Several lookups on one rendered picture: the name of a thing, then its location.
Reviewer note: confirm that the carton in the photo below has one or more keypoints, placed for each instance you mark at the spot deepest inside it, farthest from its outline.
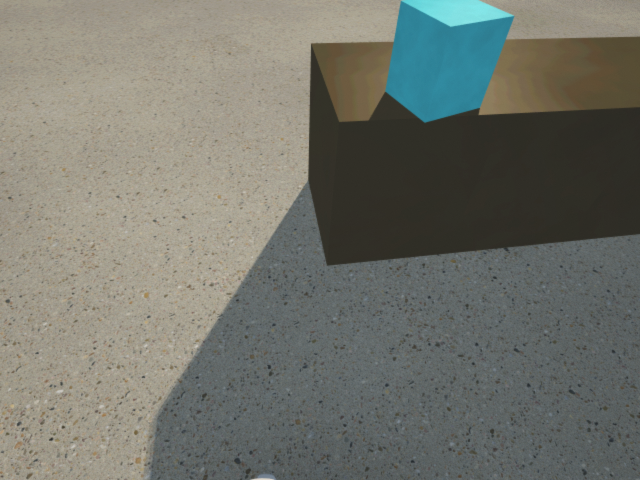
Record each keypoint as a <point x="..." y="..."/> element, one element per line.
<point x="444" y="55"/>

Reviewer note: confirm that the pedestal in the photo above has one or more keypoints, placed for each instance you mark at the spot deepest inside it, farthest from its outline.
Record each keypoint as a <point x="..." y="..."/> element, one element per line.
<point x="552" y="154"/>

